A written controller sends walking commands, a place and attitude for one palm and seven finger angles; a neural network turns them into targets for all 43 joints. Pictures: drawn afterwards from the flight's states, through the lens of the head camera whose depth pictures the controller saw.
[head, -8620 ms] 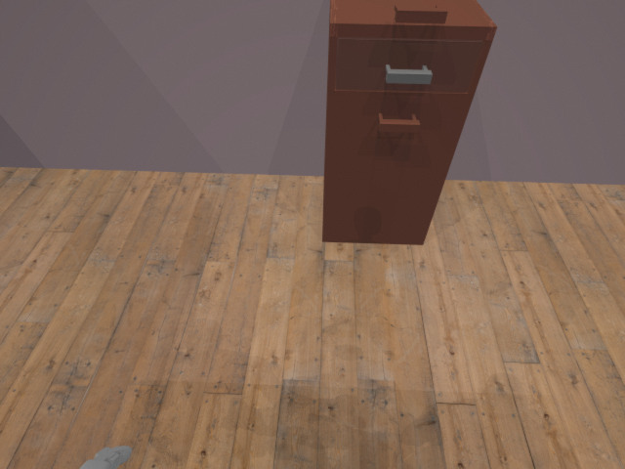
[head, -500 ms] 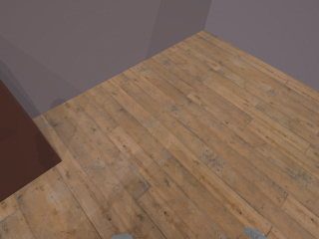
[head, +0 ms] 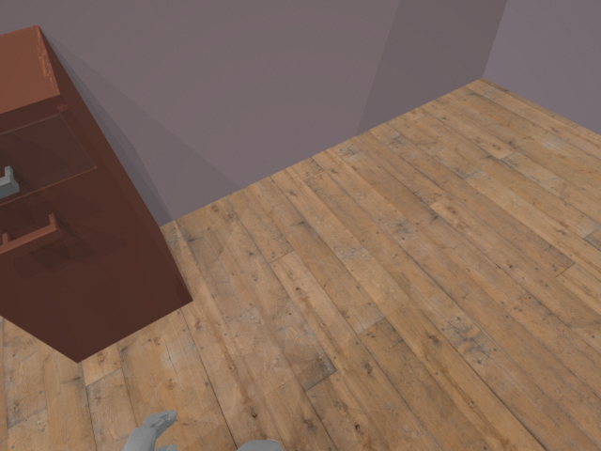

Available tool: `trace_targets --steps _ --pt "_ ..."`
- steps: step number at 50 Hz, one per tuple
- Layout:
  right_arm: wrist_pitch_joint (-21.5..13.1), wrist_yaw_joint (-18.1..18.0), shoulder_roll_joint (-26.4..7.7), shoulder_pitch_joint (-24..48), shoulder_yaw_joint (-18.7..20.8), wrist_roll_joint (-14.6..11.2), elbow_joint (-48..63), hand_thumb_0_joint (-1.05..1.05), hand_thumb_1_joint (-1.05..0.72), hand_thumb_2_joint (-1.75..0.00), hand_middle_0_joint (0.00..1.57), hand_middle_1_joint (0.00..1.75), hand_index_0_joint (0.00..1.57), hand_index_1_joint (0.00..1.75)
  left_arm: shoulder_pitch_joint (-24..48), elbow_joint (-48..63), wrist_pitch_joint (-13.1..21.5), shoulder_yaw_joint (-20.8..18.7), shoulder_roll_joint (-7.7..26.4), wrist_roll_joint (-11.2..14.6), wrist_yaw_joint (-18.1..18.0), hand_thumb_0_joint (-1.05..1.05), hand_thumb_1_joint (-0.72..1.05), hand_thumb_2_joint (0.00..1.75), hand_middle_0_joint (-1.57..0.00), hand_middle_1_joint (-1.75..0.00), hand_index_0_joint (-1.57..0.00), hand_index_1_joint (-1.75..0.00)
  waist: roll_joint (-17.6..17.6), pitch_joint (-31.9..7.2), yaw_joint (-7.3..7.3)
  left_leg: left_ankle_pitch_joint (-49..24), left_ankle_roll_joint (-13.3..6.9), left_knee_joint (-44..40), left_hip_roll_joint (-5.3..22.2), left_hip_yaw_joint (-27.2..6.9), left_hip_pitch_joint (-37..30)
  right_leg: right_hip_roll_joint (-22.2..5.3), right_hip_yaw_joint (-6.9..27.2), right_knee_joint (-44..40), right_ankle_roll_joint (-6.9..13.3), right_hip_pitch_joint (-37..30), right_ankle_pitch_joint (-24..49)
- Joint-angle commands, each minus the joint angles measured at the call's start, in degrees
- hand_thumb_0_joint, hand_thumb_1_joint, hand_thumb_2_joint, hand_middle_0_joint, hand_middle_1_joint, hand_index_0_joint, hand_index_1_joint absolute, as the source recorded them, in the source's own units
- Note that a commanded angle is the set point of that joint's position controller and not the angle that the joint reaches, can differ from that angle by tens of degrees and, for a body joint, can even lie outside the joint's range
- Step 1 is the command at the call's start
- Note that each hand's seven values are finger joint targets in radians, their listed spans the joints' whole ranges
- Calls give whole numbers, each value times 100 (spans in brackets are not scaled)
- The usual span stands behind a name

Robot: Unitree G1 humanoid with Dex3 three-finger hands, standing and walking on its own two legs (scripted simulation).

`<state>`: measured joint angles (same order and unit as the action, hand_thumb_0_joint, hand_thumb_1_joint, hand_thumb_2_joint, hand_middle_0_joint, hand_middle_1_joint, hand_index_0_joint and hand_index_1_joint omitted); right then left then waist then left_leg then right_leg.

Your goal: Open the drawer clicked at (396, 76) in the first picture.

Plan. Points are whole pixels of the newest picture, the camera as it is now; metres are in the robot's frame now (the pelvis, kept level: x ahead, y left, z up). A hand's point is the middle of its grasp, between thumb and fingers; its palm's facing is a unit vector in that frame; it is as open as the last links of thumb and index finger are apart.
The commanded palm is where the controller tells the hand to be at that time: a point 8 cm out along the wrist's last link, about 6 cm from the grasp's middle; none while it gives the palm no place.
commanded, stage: turn to face it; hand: left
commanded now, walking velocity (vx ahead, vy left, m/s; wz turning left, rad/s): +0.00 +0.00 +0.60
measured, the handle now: out of the picture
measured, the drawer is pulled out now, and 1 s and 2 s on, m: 0.00 0.00 0.00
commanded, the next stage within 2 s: take the last steps up to it in 0.90 s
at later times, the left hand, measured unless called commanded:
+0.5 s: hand out of the picture -0.06 +0.25 -0.19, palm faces +0.35 -0.90 -0.25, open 7.3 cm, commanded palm none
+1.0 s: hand out of the picture +0.00 +0.21 -0.14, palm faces +0.45 -0.85 -0.28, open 7.3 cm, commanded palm none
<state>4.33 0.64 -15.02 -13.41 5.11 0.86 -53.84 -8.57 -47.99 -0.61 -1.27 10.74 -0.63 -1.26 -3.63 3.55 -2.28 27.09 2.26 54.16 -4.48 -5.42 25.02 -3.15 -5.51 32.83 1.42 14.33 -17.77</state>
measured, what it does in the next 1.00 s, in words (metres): steps on the spot, turning left: left foot, then right foot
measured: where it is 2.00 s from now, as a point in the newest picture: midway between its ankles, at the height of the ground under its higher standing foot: outside the picture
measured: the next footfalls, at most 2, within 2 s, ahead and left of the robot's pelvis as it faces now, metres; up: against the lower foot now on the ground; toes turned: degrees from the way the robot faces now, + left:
left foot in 0.42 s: +0.00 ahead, +0.14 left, +0.00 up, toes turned +21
right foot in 0.92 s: +0.07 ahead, -0.07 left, +0.00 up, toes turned +21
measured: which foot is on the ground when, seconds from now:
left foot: up 0.00-0.40, down 0.42-0.94, up 0.96-1.00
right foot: down 0.00-0.42, up 0.44-0.90, down 0.92-1.00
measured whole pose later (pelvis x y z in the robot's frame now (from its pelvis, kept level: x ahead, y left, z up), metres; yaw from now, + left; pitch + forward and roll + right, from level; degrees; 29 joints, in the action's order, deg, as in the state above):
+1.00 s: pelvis -0.01 +0.00 +0.00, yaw +27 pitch -2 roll +1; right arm 3.8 -0.2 -12.2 -15.3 3.5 0.6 -57.6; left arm -10.6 -53.0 -0.7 -1.1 9.3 -0.7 -1.5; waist -3.4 2.3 -1.8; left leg 25.2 0.7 44.4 -3.5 -3.6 20.6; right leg -1.9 -5.5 32.2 1.9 13.2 -17.3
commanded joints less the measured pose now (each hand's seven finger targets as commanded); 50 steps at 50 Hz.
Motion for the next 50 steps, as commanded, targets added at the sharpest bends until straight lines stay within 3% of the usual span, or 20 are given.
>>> trace_targets --steps 1,3,7,15,18,19,20,21,22,25,28,39,42,44,45,46,47,48,49,50 --pt "-81 104 -460 -12 165 62 385 0 -90 -90 20 30 20 30 170 416 122 -286 1015 -25 -79 0 90 90 -20 -30 -20 -30 1267 -78 14 -580 136 1820 519 203 844 -1512 819 -1586 305 -278 1341" --pt "-53 127 -424 19 150 55 363 0 -90 -90 20 30 20 30 -79 350 137 -280 1003 -31 -77 0 90 90 -20 -30 -20 -30 1490 -71 110 -787 203 1807 558 328 872 -1450 533 -1598 273 -391 1381" --pt "-24 133 -387 340 112 49 381 0 -90 -90 20 30 20 30 -497 169 120 -320 1095 -44 -88 0 90 90 -20 -30 -20 -30 1368 -58 302 -734 293 1333 678 502 921 -1615 344 -1613 367 -727 1376" --pt "-166 123 -201 802 -55 -24 556 0 -90 -90 20 30 20 30 -852 -79 51 -451 1397 -121 -65 0 90 90 -20 -30 -20 -30 1597 -452 531 -165 151 -896 667 1115 11 -1940 -114 -918 539 -1123 2839" --pt "-235 91 -287 457 -48 -14 513 0 -90 -90 20 30 20 30 -776 -150 7 -478 1430 -85 -32 0 90 90 -20 -30 -20 -30 1521 -633 336 -898 19 -1995 577 1298 -815 -1876 -412 -356 265 -837 2699" --pt "-278 96 -453 178 -7 -6 456 0 -90 -90 20 30 20 30 -724 -161 -17 -473 1362 -43 -21 0 90 90 -20 -30 -20 -30 1031 -766 137 -1604 -52 -2757 632 1142 -1553 -1761 -562 256 34 -407 2312" --pt "-349 66 -983 -249 120 22 384 0 -90 -90 20 30 20 30 -754 -49 -39 -445 1131 5 6 0 90 90 -20 -30 -20 -30 -260 -1131 -106 -2858 -457 -3189 1500 -113 -2552 -1231 -789 1450 -351 600 991" --pt "-362 10 -1536 -596 240 2 324 0 -90 -90 20 30 20 30 -471 226 -56 -310 724 19 25 0 90 90 -20 -30 -20 -30 -1691 -1069 -276 -5316 -1179 -3372 2794 -1747 -2903 -492 -526 2614 -719 1937 -2206" --pt "-316 -28 -1534 -763 225 2 185 0 -90 -90 20 30 20 30 -189 275 -122 -301 887 -30 -17 0 90 90 -20 -30 -20 -30 -952 -1070 -324 -5237 -1531 -3246 3003 -1469 -2631 -527 72 3184 -602 1858 -2200" --pt "-358 -149 -986 129 56 28 405 0 -90 -90 20 30 20 30 -171 -28 -136 -353 882 -35 23 0 90 90 -20 -30 -20 -30 -782 -559 6 -4345 -1192 -3339 2114 -741 -2010 -559 391 3533 -638 1942 -973" --pt "-406 -146 -813 334 -19 5 461 0 -90 -90 20 30 20 30 -485 -225 -143 -348 863 -27 51 0 90 90 -20 -30 -20 -30 -506 -507 185 -4320 -1028 -3426 1742 -298 -1829 -427 357 3397 -681 1611 -452" --pt "-356 -143 -703 -52 2 56 255 0 -90 -90 20 30 20 30 -24 -80 -133 -248 631 -1 -12 0 90 90 -20 -30 -20 -30 -451 -350 28 -3401 -1274 -3566 1813 -1061 -1583 -98 361 1580 -637 943 -769" --pt "-341 -141 -694 43 7 67 215 0 -90 -90 20 30 20 30 -307 -157 -72 -232 544 38 -34 0 90 90 -20 -30 -20 -30 -508 -473 172 -3663 -1214 -3341 1696 -1137 -1408 82 284 665 -549 345 -499" --pt "-340 -129 -632 87 6 19 192 0 -90 -90 20 30 20 30 -599 -276 -1 -237 598 45 -56 0 90 90 -20 -30 -20 -30 -350 -591 333 -3494 -1004 -3033 1499 -1065 -1058 102 250 -380 -516 -413 323" --pt "-356 -117 -473 75 -18 -15 166 0 -90 -90 20 30 20 30 -775 -347 60 -259 697 31 -82 0 90 90 -20 -30 -20 -30 11 -670 414 -2944 -755 -2694 1257 -914 -703 -120 440 -1147 -478 -1013 830" --pt "-364 -89 -135 -63 -62 -71 197 0 -90 -90 20 30 20 30 -877 -383 130 -324 1082 -47 -123 0 90 90 -20 -30 -20 -30 1192 -785 399 -1561 -352 -1823 658 -236 78 -1186 1472 -1562 -184 -1657 1238" --pt "-327 -103 -4 91 -76 -51 361 0 -90 -90 20 30 20 30 -959 -342 144 -375 1447 -78 -118 0 90 90 -20 -30 -20 -30 2098 -531 481 492 -91 -767 81 282 578 -2263 2385 -1677 464 -1273 2229" --pt "-230 -104 -221 122 21 -21 324 0 -90 -90 20 30 20 30 -900 -275 104 -332 1404 -50 -107 0 90 90 -20 -30 -20 -30 1485 -489 462 618 -121 126 264 32 254 -2379 2145 -1729 779 -455 1834" --pt "-127 -95 -255 -9 55 25 194 0 -90 -90 20 30 20 30 -517 -251 110 -367 1163 -31 -142 0 90 90 -20 -30 -20 -30 1831 -320 287 335 -115 633 385 -96 340 -2064 1928 -1914 728 -156 1149" --pt "-96 -78 -244 -81 58 38 19 0 -90 -90 20 30 20 30 -295 -199 96 -321 1014 -23 -126 0 90 90 -20 -30 -20 -30 1409 -86 202 -23 -86 1038 398 -15 354 -1740 1728 -1972 626 10 730"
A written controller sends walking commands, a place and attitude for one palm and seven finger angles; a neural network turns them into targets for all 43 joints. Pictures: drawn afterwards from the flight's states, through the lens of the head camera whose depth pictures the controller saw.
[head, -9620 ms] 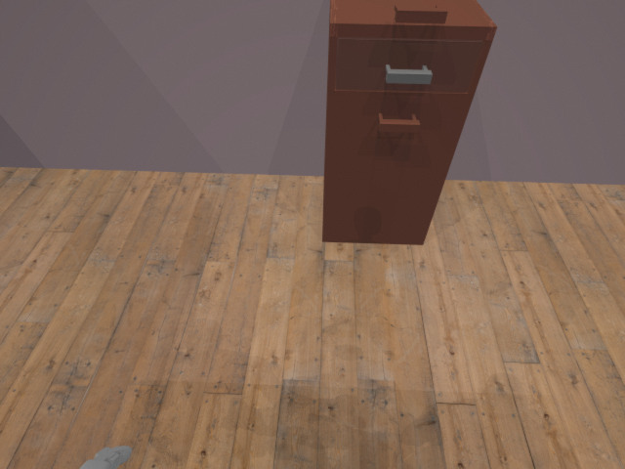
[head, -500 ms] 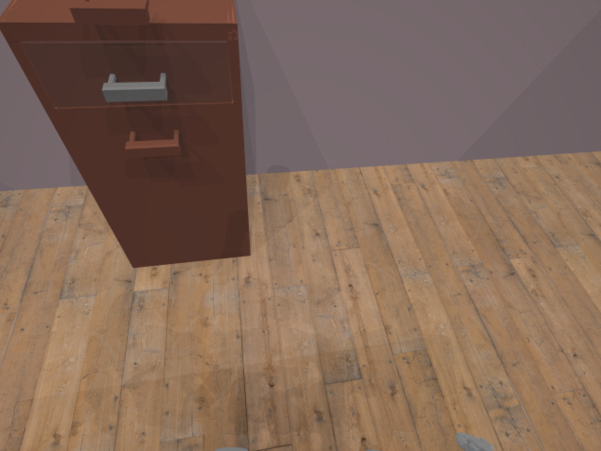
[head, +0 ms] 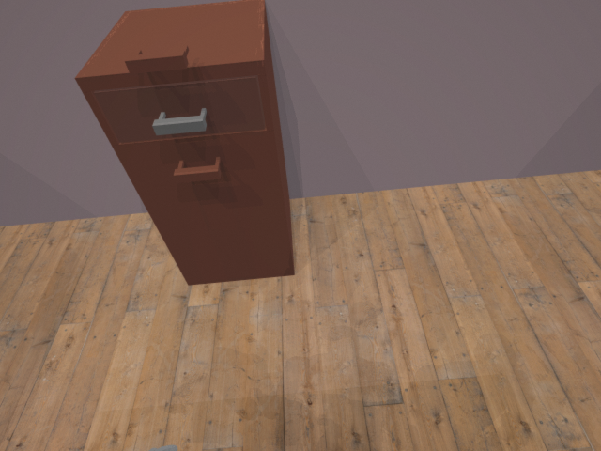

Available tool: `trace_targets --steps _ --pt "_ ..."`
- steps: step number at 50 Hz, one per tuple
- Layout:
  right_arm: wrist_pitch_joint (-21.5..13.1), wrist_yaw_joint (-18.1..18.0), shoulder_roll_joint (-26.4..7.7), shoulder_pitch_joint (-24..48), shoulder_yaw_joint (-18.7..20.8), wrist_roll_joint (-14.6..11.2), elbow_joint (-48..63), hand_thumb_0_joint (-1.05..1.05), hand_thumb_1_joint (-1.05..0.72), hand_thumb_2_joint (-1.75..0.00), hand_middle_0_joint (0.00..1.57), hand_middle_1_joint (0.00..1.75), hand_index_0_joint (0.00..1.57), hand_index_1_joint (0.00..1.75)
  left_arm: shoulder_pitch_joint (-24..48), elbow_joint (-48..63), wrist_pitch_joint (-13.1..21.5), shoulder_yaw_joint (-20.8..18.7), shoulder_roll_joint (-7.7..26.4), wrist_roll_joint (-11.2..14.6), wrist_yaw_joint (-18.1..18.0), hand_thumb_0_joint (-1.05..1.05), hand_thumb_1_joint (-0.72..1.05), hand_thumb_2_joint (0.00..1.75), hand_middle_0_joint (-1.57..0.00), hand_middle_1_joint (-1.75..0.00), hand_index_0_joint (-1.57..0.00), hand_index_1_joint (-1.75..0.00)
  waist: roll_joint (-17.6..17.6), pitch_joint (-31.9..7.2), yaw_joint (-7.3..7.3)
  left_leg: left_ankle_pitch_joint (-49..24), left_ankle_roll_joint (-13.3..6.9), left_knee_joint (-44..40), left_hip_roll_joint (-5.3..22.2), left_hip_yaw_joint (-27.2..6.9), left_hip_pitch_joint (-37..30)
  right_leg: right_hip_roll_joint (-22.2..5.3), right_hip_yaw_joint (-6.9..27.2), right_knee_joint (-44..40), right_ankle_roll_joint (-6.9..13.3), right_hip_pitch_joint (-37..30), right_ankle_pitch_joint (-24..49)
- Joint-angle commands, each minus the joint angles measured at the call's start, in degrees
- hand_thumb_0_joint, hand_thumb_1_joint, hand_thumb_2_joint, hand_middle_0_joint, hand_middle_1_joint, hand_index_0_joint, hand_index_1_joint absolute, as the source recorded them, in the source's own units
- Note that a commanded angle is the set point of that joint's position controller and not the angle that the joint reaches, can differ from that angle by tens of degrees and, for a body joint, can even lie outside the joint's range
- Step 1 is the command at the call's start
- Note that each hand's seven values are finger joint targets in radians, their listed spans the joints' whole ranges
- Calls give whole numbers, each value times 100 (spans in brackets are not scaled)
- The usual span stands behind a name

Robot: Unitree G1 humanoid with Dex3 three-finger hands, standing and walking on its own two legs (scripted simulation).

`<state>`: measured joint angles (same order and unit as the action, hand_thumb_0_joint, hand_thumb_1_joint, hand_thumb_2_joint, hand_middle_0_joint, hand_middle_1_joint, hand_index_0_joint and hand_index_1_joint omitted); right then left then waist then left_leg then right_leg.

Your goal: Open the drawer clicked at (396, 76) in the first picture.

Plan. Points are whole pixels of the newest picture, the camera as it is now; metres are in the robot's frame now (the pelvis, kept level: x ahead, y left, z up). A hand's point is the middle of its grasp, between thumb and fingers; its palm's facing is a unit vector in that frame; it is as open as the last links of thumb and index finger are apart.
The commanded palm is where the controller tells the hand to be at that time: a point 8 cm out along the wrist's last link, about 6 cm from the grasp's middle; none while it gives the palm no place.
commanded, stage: take the last steps up to it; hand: left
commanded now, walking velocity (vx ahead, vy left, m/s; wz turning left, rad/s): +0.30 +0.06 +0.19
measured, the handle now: (181, 119) +0.84 +0.32 +0.00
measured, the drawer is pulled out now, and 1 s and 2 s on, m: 0.00 0.00 0.00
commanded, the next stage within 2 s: come to a stop and stand still in 1.16 s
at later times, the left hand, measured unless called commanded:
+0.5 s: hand out of the picture -0.11 +0.19 -0.17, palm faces +0.26 -0.96 -0.15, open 7.3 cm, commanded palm none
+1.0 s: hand (156, 379) +0.27 +0.28 -0.16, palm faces +0.03 -0.98 -0.17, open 7.3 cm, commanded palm none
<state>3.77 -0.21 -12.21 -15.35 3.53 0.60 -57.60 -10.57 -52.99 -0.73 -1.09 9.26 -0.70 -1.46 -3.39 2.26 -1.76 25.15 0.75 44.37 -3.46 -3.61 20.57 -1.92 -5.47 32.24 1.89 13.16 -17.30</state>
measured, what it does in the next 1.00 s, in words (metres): walks ahead: left foot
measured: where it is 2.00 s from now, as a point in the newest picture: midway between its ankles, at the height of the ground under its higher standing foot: (314, 433)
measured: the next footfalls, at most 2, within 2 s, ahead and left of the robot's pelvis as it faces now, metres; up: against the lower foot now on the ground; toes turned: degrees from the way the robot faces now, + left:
left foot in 0.52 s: +0.10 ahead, +0.18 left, +0.00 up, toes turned +12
right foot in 1.14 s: +0.39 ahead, -0.03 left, +0.00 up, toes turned -6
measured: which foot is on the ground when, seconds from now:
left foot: up 0.00-0.50, down 0.52-1.00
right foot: down 0.00-0.52, up 0.54-1.00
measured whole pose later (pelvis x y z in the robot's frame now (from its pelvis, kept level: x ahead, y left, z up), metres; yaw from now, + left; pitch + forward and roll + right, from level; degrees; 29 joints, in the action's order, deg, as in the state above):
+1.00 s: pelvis +0.18 +0.10 +0.01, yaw +2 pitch -1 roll +0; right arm -3.7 -2.0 -5.2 -28.9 1.0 1.4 -66.6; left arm -7.9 -58.7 -1.1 -3.4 10.3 -1.1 0.8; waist 0.8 2.1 -3.5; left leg 18.8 -2.2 15.2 -0.8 9.9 -4.5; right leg -5.9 -4.6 49.6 -0.8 33.2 -10.1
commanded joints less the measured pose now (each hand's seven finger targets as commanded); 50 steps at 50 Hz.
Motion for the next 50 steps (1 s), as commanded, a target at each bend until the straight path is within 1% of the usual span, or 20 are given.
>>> trace_targets --steps 1,2,5,9,15,20,23,24,25,26,27,29,30,31,33,35,40,43,45,50 --pt "-43 44 -489 11 201 81 273 0 -90 -90 20 30 20 30 -86 285 139 -287 1029 -3 -79 0 90 90 -20 -30 -20 -30 1089 157 109 -196 100 2206 375 -105 902 -1636 1447 -1937 437 50 396" --pt "-60 72 -426 -90 187 96 209 0 -90 -90 20 30 20 30 -189 237 185 -271 938 5 -58 0 90 90 -20 -30 -20 -30 1036 161 117 -461 140 2250 403 -30 1041 -1504 1253 -1984 319 -136 228" --pt "-119 131 -379 -40 185 137 149 0 -90 -90 20 30 20 30 -697 10 294 -265 835 -13 -46 0 90 90 -20 -30 -20 -30 1108 181 278 -900 222 2229 574 108 1340 -1493 1202 -2226 228 -547 -400" --pt "-184 171 -350 260 164 149 189 0 -90 -90 20 30 20 30 -1381 -341 391 -245 738 -46 -31 0 90 90 -20 -30 -20 -30 1133 301 486 -1059 238 1910 758 212 1643 -1618 1366 -2431 274 -925 -786" --pt "-265 216 -188 628 86 102 265 0 -90 -90 20 30 20 30 -1729 -673 460 -233 787 -128 -3 0 90 90 -20 -30 -20 -30 1155 514 517 -887 168 713 907 516 1368 -1713 1288 -2667 513 -736 -1063" --pt "-392 237 -43 681 8 54 309 0 -90 -90 20 30 20 30 -1710 -895 429 -279 904 -147 21 0 90 90 -20 -30 -20 -30 1364 476 473 -568 7 -554 804 850 378 -1693 880 -2467 549 -308 -942" --pt "-524 169 -58 2 -8 46 65 0 -90 -90 20 30 20 30 -1569 -1002 355 -277 828 -86 43 0 90 90 -20 -30 -20 -30 942 224 119 -1076 -19 -1666 527 1250 -1351 -1309 388 -1724 323 542 -1045" --pt "-572 110 -282 -506 36 26 -120 0 -90 -90 20 30 20 30 -1553 -1004 336 -246 657 -79 62 0 90 90 -20 -30 -20 -30 197 34 -100 -858 -3 -1887 630 1103 -2220 -1072 157 -1037 185 1058 -1121" --pt "-615 37 -717 -1079 154 77 -266 0 -90 -90 20 30 20 30 -1544 -913 303 -184 345 -49 92 0 90 90 -20 -30 -20 -30 -1174 -69 -340 342 -257 -2583 1663 -405 -2740 -496 -296 462 -80 1879 -1288" --pt "-603 -20 -1145 -1602 233 80 -355 0 -90 -90 20 30 20 30 -1341 -688 278 -122 164 -57 99 0 90 90 -20 -30 -20 -30 -1896 -22 -470 1199 -675 -3544 2621 -1897 -2595 -74 -423 1972 -215 2493 -1686" --pt "-550 -61 -1175 -1459 223 76 -324 0 -90 -90 20 30 20 30 -995 -550 257 -147 259 -78 90 0 90 90 -20 -30 -20 -30 -1053 387 -401 1646 -915 -3805 2877 -2053 -2024 -286 59 2688 -104 2711 -1487" --pt "-588 -103 -684 -683 86 54 -147 0 -90 -90 20 30 20 30 -1050 -692 205 -191 301 -107 139 0 90 90 -20 -30 -20 -30 -777 544 -62 1509 -809 -3868 2469 -1585 -1187 -516 275 3325 -64 2523 -726" --pt "-622 -108 -441 -461 15 53 -109 0 -90 -90 20 30 20 30 -1069 -799 189 -219 293 -121 170 0 90 90 -20 -30 -20 -30 -417 845 47 1079 -762 -3932 2319 -1183 -737 -591 364 3430 -94 2341 -326" --pt "-684 -108 -312 -415 -30 44 -110 0 -90 -90 20 30 20 30 -1232 -870 189 -208 197 -130 192 0 90 90 -20 -30 -20 -30 -214 785 166 476 -710 -3921 2114 -801 -700 -588 386 3403 -137 2200 31" --pt "-786 -125 -171 -538 -8 34 -109 0 -90 -90 20 30 20 30 -1345 -874 168 -227 77 -134 204 0 90 90 -20 -30 -20 -30 23 592 228 -425 -708 -3840 1913 -314 -894 -535 362 3390 -226 2188 470" --pt "-838 -139 -169 -610 -38 3 -165 0 -90 -90 20 30 20 30 -1279 -833 134 -263 128 -113 213 0 90 90 -20 -30 -20 -30 -82 523 285 -990 -693 -3838 1849 -101 -1098 -522 431 3363 -276 2348 733" --pt "-880 -188 -118 -1014 -68 3 -369 0 -90 -90 20 30 20 30 -559 -523 74 -326 287 -87 221 0 90 90 -20 -30 -20 -30 -56 621 217 -2122 -857 -3714 2029 4 -1718 -578 537 3054 -378 2972 947" --pt "-883 -213 -112 -1406 -82 41 -539 0 -90 -90 20 30 20 30 49 -322 89 -279 254 -80 242 0 90 90 -20 -30 -20 -30 -60 719 47 -2998 -1032 -3519 2104 89 -2139 -586 356 2568 -377 3171 833" --pt "-876 -222 -107 -1641 -83 67 -638 0 -90 -90 20 30 20 30 402 -201 106 -246 212 -66 250 0 90 90 -20 -30 -20 -30 20 795 -49 -3522 -1035 -3419 2132 149 -2329 -549 241 2190 -343 3166 793" --pt "-811 -222 -160 -1939 -72 131 -829 0 -90 -90 20 30 20 30 1070 2 178 -166 110 -28 277 0 90 90 -20 -30 -20 -30 -270 799 -267 -4444 -935 -3029 2066 524 -2466 -340 -66 1019 -135 2564 565"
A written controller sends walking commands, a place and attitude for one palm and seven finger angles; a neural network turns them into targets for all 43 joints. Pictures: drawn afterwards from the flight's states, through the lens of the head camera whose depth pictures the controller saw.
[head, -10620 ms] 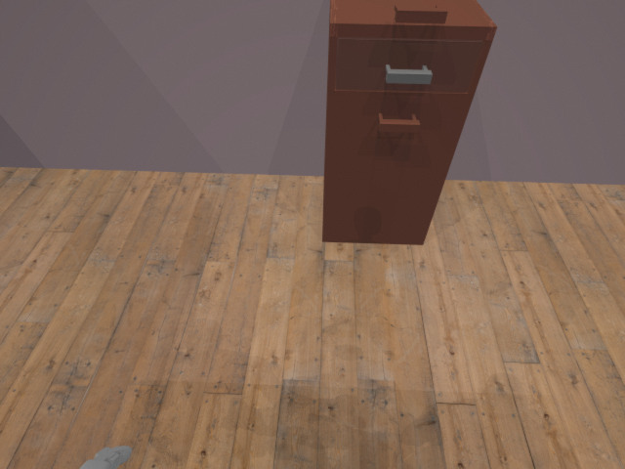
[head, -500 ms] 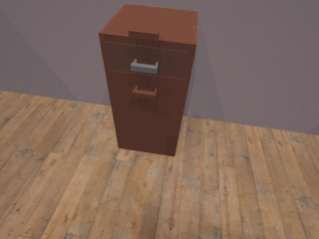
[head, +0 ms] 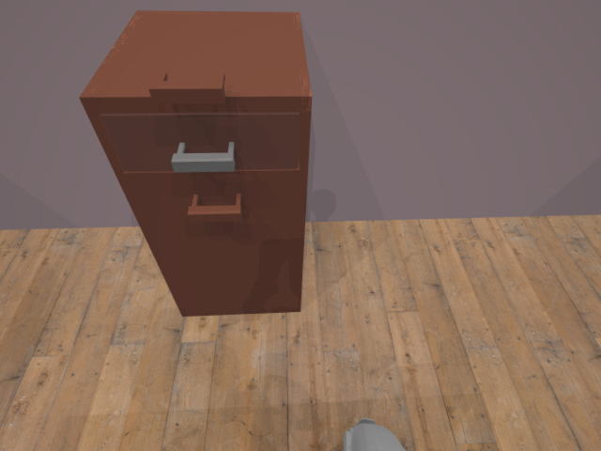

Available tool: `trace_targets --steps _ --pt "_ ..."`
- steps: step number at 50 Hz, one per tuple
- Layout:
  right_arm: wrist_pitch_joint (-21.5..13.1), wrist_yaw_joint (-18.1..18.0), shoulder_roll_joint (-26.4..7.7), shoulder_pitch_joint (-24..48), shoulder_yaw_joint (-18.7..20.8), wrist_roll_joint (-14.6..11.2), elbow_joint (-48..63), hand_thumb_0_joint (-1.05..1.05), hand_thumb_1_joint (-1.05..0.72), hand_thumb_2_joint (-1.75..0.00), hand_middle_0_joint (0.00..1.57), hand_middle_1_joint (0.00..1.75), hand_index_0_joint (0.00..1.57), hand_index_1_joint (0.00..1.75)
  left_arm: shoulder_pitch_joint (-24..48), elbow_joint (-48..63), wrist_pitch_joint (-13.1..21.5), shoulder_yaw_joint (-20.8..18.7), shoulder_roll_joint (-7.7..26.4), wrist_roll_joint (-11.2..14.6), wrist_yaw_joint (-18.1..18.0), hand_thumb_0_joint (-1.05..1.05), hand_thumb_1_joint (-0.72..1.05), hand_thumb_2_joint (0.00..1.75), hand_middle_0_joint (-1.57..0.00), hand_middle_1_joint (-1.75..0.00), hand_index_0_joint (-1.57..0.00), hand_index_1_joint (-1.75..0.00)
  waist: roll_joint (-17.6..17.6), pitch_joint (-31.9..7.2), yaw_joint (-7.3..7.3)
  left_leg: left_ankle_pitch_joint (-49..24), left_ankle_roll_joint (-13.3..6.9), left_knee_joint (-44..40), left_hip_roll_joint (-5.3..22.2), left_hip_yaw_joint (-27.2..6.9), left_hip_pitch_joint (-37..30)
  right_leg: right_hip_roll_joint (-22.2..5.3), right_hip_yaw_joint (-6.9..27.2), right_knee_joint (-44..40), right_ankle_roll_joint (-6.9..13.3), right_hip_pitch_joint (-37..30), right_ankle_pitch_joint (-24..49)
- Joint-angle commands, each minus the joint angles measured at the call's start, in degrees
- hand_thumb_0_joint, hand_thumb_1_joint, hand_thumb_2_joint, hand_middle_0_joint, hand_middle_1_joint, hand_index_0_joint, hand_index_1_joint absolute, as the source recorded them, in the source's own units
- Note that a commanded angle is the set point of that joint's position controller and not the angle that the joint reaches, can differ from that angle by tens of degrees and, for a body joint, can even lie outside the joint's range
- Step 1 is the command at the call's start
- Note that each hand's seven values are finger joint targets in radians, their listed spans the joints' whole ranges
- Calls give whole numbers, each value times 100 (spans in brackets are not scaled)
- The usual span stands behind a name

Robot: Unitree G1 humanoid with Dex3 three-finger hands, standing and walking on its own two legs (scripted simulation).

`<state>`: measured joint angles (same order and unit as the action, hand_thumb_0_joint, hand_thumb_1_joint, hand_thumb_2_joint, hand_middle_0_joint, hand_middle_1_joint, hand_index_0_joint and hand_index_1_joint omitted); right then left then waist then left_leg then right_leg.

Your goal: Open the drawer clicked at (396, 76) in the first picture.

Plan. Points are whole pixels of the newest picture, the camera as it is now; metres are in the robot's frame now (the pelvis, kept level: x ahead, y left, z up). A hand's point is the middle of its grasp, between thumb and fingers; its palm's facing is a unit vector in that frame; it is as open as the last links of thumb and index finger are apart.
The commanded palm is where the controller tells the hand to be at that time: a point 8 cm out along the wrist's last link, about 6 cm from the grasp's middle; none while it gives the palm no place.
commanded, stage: take the last steps up to it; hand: left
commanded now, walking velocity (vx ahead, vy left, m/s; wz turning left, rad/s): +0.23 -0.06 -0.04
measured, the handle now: (205, 154) +0.67 +0.20 +0.00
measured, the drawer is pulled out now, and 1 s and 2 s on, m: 0.00 0.00 0.00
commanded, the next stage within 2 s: come to a stop and stand still in 0.16 s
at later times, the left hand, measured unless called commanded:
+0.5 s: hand (212, 425) +0.20 +0.14 -0.18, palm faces +0.06 -0.97 -0.22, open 7.2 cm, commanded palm none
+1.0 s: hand out of the picture +0.16 +0.10 -0.17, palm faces +0.04 -0.96 -0.27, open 7.3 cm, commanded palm none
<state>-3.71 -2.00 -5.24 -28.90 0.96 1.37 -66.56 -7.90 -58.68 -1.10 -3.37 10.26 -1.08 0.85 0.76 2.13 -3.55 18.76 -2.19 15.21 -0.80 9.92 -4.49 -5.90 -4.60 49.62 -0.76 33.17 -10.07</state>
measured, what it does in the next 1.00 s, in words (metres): walks ahead: right foot, then left foot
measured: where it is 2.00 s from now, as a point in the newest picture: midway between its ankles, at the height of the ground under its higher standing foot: outside the picture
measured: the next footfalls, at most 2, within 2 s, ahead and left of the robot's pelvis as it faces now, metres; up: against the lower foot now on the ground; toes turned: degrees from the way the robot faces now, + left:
right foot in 0.14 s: +0.21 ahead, -0.14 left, +0.00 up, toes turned -9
left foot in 0.52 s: +0.25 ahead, +0.08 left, +0.00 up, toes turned +4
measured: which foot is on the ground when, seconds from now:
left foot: down 0.00-0.14, up 0.16-0.50, down 0.52-0.82, up 0.84-1.00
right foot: up 0.00-0.12, down 0.14-0.54, up 0.56-0.82, down 0.84-1.00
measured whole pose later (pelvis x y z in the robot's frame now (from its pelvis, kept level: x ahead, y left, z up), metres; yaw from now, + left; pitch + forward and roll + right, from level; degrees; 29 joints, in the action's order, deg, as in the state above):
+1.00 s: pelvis +0.12 -0.09 -0.02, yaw +0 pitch -3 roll +0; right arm 3.1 -0.5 -12.0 -12.5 3.5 0.2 -54.1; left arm -17.7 -53.8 0.2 -0.9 8.0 -1.7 -3.2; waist -3.8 2.5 -0.7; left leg 23.3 -0.6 49.5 0.4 2.5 23.6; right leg 0.9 -4.5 37.5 3.2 13.4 -21.5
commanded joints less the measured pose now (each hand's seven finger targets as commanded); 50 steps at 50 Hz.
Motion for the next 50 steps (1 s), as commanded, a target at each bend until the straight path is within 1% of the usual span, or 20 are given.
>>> trace_targets --steps 1,3,5,6,7,8,11,15,20,24,27,29,33,39,40,41,42,44,47,50 --pt "-49 -45 -872 -571 185 57 38 0 -90 -90 20 30 20 30 791 571 235 67 -6 14 45 0 90 90 -20 -30 -20 -30 -667 788 -61 -4249 -603 21 1756 -724 38 195 -295 -961 196 294 -255" --pt "-35 -53 -998 -466 207 24 25 0 -90 -90 20 30 20 30 214 417 315 60 100 12 21 0 90 90 -20 -30 -20 -30 -717 314 202 -5522 -504 783 1718 -576 -5 496 -480 -1503 348 -732 -329" --pt "-30 -18 -1049 -275 227 -59 61 0 -90 -90 20 30 20 30 -1106 -36 419 -38 363 -26 -26 0 90 90 -20 -30 -20 -30 -505 -445 778 -5166 -198 2226 1386 -316 761 588 -514 -2107 470 -2787 626" --pt "-40 47 -862 -257 212 -126 153 0 -90 -90 20 30 20 30 -1892 -262 497 -159 836 -56 -95 0 90 90 -20 -30 -20 -30 99 -1082 1087 -3350 24 3616 994 -86 2037 -469 593 -1959 848 -4322 1784" --pt "-49 37 -589 -425 181 -172 295 0 -90 -90 20 30 20 30 -2364 -384 518 -272 1331 10 -137 0 90 90 -20 -30 -20 -30 965 -1668 1002 1402 230 5481 134 -149 3153 -1979 2636 -2340 1598 -5151 3599" --pt "-9 8 -696 -159 178 -188 349 0 -90 -90 20 30 20 30 -2171 -323 493 -239 1371 82 -166 0 90 90 -20 -30 -20 -30 377 -1536 985 1667 84 6240 281 -855 3304 -2133 2600 -2709 1893 -4647 3503" --pt "166 70 -437 397 193 -78 456 0 -90 -90 20 30 20 30 -808 -39 451 -65 686 81 -219 0 90 90 -20 -30 -20 -30 -76 41 455 545 68 6072 818 -1101 3327 -1554 1655 -3527 1400 -2118 1067" --pt "361 64 -121 -40 119 -23 319 0 -90 -90 20 30 20 30 -333 87 497 57 128 -19 -286 0 90 90 -20 -30 -20 -30 236 -41 -37 229 318 4321 805 -912 2356 -1016 378 -3532 1043 -1113 2248" --pt "442 54 -337 673 105 -103 591 0 -90 -90 20 30 20 30 -476 53 289 4 569 -13 -308 0 90 90 -20 -30 -20 -30 462 -287 264 -120 451 2688 481 -718 2239 -950 436 -2905 1111 -1857 2996" --pt "475 58 -686 875 235 -67 753 0 -90 -90 20 30 20 30 -495 97 117 -73 725 6 -333 0 90 90 -20 -30 -20 -30 555 -300 221 -1374 431 1417 462 -770 1545 -860 506 -2225 827 -1768 2256" --pt "429 14 -1356 1207 296 -17 975 0 -90 -90 20 30 20 30 -835 211 9 24 341 74 -349 0 90 90 -20 -30 -20 -30 -1108 -239 396 -4582 -476 612 1993 -1932 1489 288 -121 -920 113 -1530 -1112" --pt "406 -55 -1318 1607 265 -5 1055 0 -90 -90 20 30 20 30 -803 162 -58 25 404 79 -341 0 90 90 -20 -30 -20 -30 -1352 -132 419 -4296 -889 225 2105 -2170 1878 355 311 289 66 -1442 -2336" --pt "478 -65 -1419 1936 326 11 1200 0 -90 -90 20 30 20 30 -893 191 -68 -14 431 53 -305 0 90 90 -20 -30 -20 -30 -1027 -583 394 -4511 -931 690 1914 -1767 1035 396 484 639 -9 -961 -2132" --pt "509 23 -1439 1941 416 -45 1150 0 -90 -90 20 30 20 30 -1124 174 33 37 381 50 -277 0 90 90 -20 -30 -20 -30 -877 -930 400 -3369 -570 959 1545 -1495 1077 412 169 -1616 -41 -1910 -1008" --pt "365 -9 -1596 2271 491 -202 1462 0 -90 -90 20 30 20 30 -1627 115 156 142 460 15 -430 0 90 90 -20 -30 -20 -30 454 -840 721 -3202 -53 2394 1346 -1116 1068 52 939 -3273 -89 -1577 218" --pt "386 171 -958 1868 376 -143 1733 0 -90 -90 20 30 20 30 -1162 542 200 28 875 -114 -447 0 90 90 -20 -30 -20 -30 1943 -483 414 83 169 3031 295 -617 2927 -718 1796 -3021 130 -2162 1742" --pt "418 205 -874 1970 338 -38 1754 0 -90 -90 20 30 20 30 -1223 621 294 45 849 -112 -462 0 90 90 -20 -30 -20 -30 1081 -464 470 752 190 3748 151 -805 3248 -974 1905 -2494 485 -2370 3458" --pt "479 238 -762 1677 314 -66 1712 0 -90 -90 20 30 20 30 -1142 773 373 0 900 -82 -455 0 90 90 -20 -30 -20 -30 199 -1038 309 522 169 4059 140 -809 3238 -754 1386 -2169 904 -2996 3741" --pt "503 184 -701 1860 252 -109 1879 0 -90 -90 20 30 20 30 -881 904 320 21 722 -83 -474 0 90 90 -20 -30 -20 -30 1255 -293 263 603 104 3891 267 -915 3226 -816 1194 -2246 1135 -2213 3192" --pt "510 166 -607 1410 179 -94 1632 0 -90 -90 20 30 20 30 -750 1010 193 36 781 -52 -431 0 90 90 -20 -30 -20 -30 571 66 162 2 110 2305 128 -631 1926 -537 983 -2489 926 -1093 587"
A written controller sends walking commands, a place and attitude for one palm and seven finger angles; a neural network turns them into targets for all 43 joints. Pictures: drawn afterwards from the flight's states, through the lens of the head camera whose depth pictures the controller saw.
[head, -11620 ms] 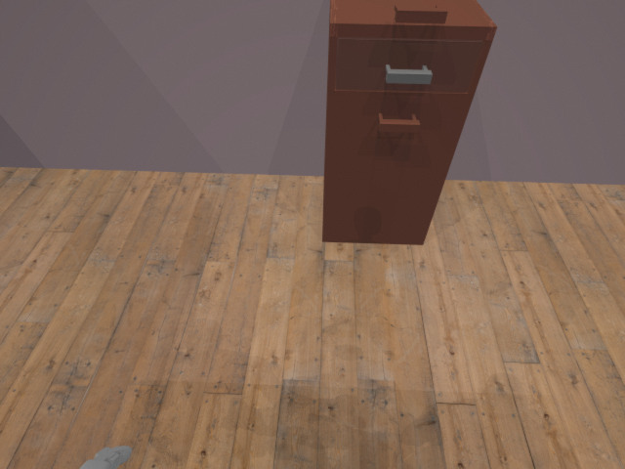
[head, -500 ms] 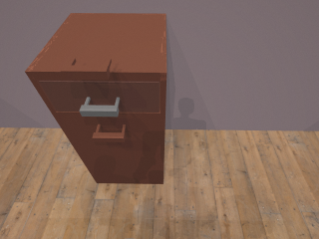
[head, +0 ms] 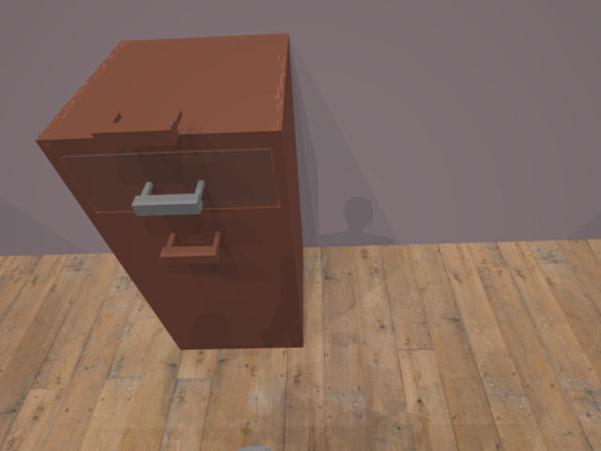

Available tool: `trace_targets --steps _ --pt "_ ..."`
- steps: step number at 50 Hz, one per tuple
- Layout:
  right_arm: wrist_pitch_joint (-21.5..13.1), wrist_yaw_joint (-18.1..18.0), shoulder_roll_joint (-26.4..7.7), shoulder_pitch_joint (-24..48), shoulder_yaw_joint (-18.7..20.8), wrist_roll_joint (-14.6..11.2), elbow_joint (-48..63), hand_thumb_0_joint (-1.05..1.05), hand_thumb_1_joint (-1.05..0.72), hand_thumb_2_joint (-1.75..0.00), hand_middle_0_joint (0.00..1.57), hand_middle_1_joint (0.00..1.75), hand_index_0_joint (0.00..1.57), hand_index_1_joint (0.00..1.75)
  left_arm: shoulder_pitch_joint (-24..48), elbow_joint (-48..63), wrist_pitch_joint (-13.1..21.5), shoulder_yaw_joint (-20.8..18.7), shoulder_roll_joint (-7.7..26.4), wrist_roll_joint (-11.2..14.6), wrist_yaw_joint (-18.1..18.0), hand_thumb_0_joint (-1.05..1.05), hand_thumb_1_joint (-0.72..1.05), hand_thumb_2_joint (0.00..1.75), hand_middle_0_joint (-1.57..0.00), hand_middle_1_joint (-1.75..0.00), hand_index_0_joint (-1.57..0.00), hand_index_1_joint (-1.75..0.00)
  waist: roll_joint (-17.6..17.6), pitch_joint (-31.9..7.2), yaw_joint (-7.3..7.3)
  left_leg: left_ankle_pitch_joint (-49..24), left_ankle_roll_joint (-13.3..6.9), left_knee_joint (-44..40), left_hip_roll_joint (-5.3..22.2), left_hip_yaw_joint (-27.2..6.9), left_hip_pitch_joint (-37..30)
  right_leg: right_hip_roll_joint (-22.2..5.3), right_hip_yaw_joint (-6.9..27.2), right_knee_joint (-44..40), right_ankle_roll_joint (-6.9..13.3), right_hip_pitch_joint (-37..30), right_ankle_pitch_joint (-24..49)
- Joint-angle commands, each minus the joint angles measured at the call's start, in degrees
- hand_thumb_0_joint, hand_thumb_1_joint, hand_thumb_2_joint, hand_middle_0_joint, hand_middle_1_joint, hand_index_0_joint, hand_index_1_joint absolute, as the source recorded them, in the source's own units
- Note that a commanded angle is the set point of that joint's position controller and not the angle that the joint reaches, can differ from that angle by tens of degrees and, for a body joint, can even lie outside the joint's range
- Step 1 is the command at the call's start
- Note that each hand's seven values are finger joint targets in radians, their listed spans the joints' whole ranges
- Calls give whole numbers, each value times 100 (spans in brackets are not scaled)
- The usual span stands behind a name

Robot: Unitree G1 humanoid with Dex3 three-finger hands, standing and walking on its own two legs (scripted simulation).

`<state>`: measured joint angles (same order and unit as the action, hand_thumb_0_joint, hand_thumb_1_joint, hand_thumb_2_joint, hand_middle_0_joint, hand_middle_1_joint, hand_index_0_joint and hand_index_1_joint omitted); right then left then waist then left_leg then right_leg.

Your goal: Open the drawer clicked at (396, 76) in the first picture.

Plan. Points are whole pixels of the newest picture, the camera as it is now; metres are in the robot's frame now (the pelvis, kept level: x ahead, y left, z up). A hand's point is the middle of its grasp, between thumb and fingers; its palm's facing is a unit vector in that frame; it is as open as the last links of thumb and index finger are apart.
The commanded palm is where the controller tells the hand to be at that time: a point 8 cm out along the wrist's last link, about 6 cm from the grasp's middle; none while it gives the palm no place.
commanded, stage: come to a stop and stand still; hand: left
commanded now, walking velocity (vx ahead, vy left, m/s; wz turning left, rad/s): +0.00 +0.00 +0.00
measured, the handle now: (171, 195) +0.55 +0.28 +0.02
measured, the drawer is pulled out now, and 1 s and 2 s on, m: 0.00 0.00 0.00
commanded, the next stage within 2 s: look again from close up in 1.36 s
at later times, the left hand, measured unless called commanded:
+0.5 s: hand out of the picture -0.04 +0.13 -0.16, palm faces +0.04 -0.98 -0.18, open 7.3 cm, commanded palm none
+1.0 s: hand out of the picture +0.03 +0.13 -0.16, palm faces +0.04 -0.98 -0.17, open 7.3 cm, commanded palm none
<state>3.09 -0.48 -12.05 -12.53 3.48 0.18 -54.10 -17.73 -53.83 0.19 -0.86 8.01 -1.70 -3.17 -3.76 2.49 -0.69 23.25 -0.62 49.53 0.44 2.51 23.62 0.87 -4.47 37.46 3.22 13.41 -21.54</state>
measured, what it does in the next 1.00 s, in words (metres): steps on the spot: left foot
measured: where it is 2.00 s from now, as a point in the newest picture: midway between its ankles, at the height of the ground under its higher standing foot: outside the picture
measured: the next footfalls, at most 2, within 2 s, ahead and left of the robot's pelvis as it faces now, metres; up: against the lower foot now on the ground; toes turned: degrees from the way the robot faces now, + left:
left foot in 0.06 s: +0.07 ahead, +0.09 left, +0.00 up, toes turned +3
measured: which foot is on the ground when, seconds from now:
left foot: up 0.00-0.04, down 0.06-1.00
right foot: down 0.00-1.00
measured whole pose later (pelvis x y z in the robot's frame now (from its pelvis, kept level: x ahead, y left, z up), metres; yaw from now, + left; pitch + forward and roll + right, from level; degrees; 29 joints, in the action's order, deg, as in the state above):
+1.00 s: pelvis +0.05 -0.03 +0.02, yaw -1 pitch +0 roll +1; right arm -1.1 -2.6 -6.9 -18.0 -1.5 0.4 -66.2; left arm -19.7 -64.2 1.7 0.8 6.2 -0.5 -2.6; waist 0.0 -0.7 0.4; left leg 15.2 -0.3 25.6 0.2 3.6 10.8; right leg 2.6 -4.2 24.8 4.3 6.8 -18.7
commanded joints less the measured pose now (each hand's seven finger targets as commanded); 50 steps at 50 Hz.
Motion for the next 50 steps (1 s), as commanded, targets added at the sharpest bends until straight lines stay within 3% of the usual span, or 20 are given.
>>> trace_targets --steps 1,2,3,4,5,6,8,9,12,14,18,21,23,28,31,41,50 --pt "-190 12 51 -472 -90 46 231 0 -90 -90 20 30 20 30 231 469 21 -185 984 43 -11 0 90 90 -20 -30 -20 -30 861 149 -191 -683 -55 -1577 5 136 -1328 -1072 965 -1343 375 1324 543" --pt "-228 7 -63 -630 -104 70 153 0 -90 -90 20 30 20 30 170 446 -24 -153 865 73 7 0 90 90 -20 -30 -20 -30 367 328 -173 -584 -133 -2003 181 -138 -1448 -825 930 -1250 234 1614 -434" --pt "-255 -4 -236 -611 -94 123 164 0 -90 -90 20 30 20 30 41 440 -63 -134 728 94 23 0 90 90 -20 -30 -20 -30 -216 525 -75 -140 -385 -2535 652 -863 -1041 -456 776 -1102 49 1668 -970" --pt "-281 -9 -426 -678 -88 162 183 0 -90 -90 20 30 20 30 -124 416 -71 -108 625 95 32 0 90 90 -20 -30 -20 -30 -608 583 11 454 -661 -3191 1167 -1537 -440 -210 398 -757 -97 1199 -722" --pt "-264 -23 -463 -500 -88 176 177 0 -90 -90 20 30 20 30 -198 332 -69 -105 617 91 39 0 90 90 -20 -30 -20 -30 -703 620 124 1381 -782 -3683 1262 -1875 260 -108 268 -576 -103 619 -509" --pt "-267 -31 -477 -295 -99 161 150 0 -90 -90 20 30 20 30 -236 213 -85 -102 610 52 58 0 90 90 -20 -30 -20 -30 -824 695 215 1731 -753 -3860 1202 -1799 767 -135 239 -466 -97 129 -289" --pt "-277 -37 -386 -101 -157 143 173 0 -90 -90 20 30 20 30 -553 36 -43 -82 556 37 108 0 90 90 -20 -30 -20 -30 -320 511 390 1515 -583 -3577 924 -1261 958 -218 458 -760 -71 -410 -96" --pt "-282 -33 -315 -159 -170 140 132 0 -90 -90 20 30 20 30 -547 -10 -7 -64 602 39 125 0 90 90 -20 -30 -20 -30 -30 430 364 1277 -456 -3359 720 -1016 720 -331 624 -1212 -54 -312 -333" --pt "-275 -22 -112 -664 -217 133 -83 0 -90 -90 20 30 20 30 -286 -23 81 -84 798 81 133 0 90 90 -20 -30 -20 -30 572 203 64 125 -232 -2440 288 -380 -263 -858 1438 -2226 152 513 -1458" --pt "-258 -24 2 -962 -245 120 -263 0 -90 -90 20 30 20 30 -111 -42 115 -85 822 95 123 0 90 90 -20 -30 -20 -30 936 105 -96 -389 -169 -2087 218 -199 -776 -1049 1591 -2580 206 827 -1569" --pt "-277 -35 73 -1238 -294 112 -523 0 -90 -90 20 30 20 30 -75 -208 141 -58 724 117 126 0 90 90 -20 -30 -20 -30 792 172 -144 -622 -162 -2135 215 -218 -964 -934 1370 -2583 144 941 -1306" --pt "-302 -53 97 -1225 -330 108 -648 0 -90 -90 20 30 20 30 -240 -382 140 -28 637 112 128 0 90 90 -20 -30 -20 -30 411 453 -56 -497 -167 -2404 294 -345 -711 -802 1256 -2446 102 856 -1155" --pt "-298 -63 115 -1219 -351 103 -707 0 -90 -90 20 30 20 30 -389 -504 141 -13 590 109 127 0 90 90 -20 -30 -20 -30 480 586 -2 -489 -151 -2397 301 -329 -532 -829 1317 -2525 81 773 -1235" --pt "-337 -89 210 -1291 -396 87 -887 0 -90 -90 20 30 20 30 -522 -690 172 18 489 119 111 0 90 90 -20 -30 -20 -30 353 585 16 -742 -108 -2479 349 -335 -648 -809 1265 -2510 86 627 -850" --pt "-407 -115 231 -1299 -418 78 -946 0 -90 -90 20 30 20 30 -601 -778 201 43 433 128 105 0 90 90 -20 -30 -20 -30 213 374 52 -938 -120 -2674 414 -387 -662 -730 1086 -2268 53 210 -74" --pt "-524 -187 189 -1134 -418 41 -1010 0 -90 -90 20 30 20 30 -729 -948 238 80 286 115 63 0 90 90 -20 -30 -20 -30 374 -44 105 -1893 -176 -2694 556 -392 -1030 -682 777 -1704 -18 -420 2017" --pt "-508 -215 134 -951 -422 29 -1068 0 -90 -90 20 30 20 30 -750 -985 219 71 330 96 23 0 90 90 -20 -30 -20 -30 514 28 90 -2421 -181 -2595 547 -310 -1305 -725 712 -1572 -105 -518 2960"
